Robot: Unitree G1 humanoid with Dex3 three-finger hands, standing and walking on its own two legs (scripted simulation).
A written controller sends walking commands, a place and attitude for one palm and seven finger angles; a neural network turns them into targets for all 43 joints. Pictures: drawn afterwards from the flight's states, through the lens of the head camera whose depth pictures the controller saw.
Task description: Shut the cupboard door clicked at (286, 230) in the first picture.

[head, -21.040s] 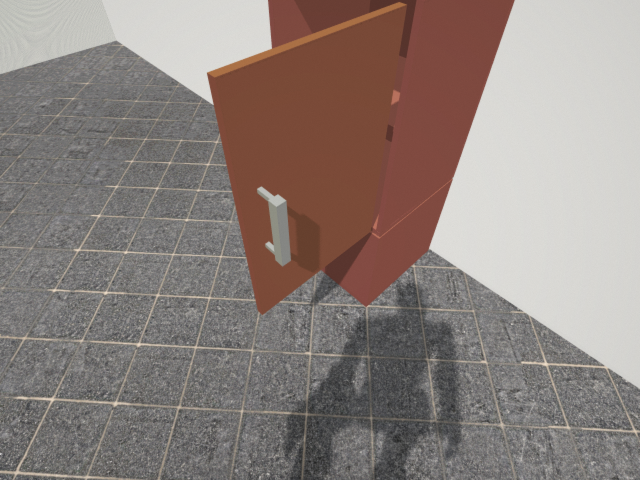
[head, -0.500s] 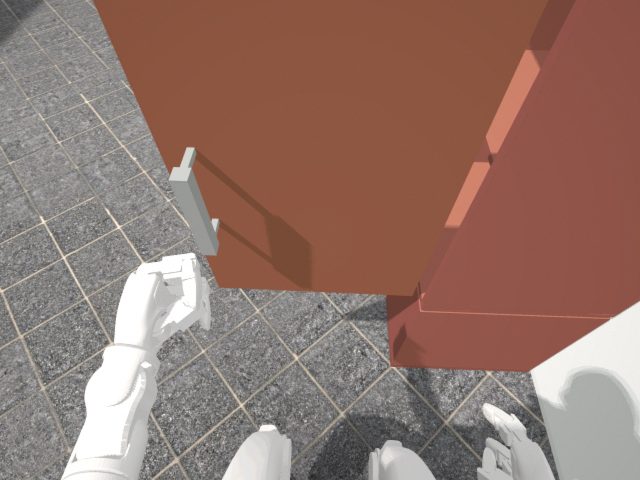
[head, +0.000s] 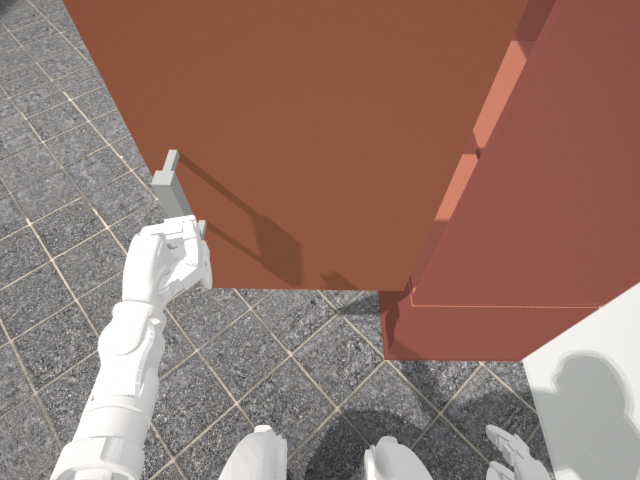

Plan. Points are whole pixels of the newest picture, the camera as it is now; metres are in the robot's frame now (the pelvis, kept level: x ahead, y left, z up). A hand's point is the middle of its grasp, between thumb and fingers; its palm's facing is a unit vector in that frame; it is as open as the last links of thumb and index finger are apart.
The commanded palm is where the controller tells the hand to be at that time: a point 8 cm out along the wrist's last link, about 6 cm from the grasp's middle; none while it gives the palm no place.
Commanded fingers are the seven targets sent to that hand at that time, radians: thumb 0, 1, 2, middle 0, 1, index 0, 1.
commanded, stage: bring the fist close to the handle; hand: left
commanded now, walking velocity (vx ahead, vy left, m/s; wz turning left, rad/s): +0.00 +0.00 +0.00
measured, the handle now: (186, 207) +0.45 +0.20 +0.05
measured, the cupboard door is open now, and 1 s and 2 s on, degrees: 90 80 68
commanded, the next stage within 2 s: push the door shut along its arc in 0.22 s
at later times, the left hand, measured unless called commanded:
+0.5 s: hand (205, 262) +0.37 +0.16 +0.05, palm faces -0.05 -1.00 -0.04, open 3.1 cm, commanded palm +0.36 +0.21 +0.05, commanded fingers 0.00 0.90 0.90 -1.30 -1.50 -1.30 -1.50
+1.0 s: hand (210, 218) +0.43 +0.17 +0.05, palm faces -0.17 -0.98 -0.03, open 3.2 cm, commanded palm +0.43 +0.20 +0.05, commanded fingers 0.00 0.90 0.90 -1.30 -1.50 -1.30 -1.50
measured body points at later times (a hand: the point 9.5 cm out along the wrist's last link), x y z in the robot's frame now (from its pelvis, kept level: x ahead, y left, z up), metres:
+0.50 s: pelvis -0.01 +0.00 +0.00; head +0.08 +0.00 +0.44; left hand +0.36 +0.21 +0.05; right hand +0.14 -0.25 -0.11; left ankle +0.04 +0.11 -0.65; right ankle +0.02 -0.11 -0.65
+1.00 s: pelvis -0.01 +0.01 -0.02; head +0.09 +0.02 +0.42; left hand +0.44 +0.22 +0.05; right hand +0.06 -0.26 -0.13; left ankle +0.04 +0.11 -0.65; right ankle +0.02 -0.11 -0.65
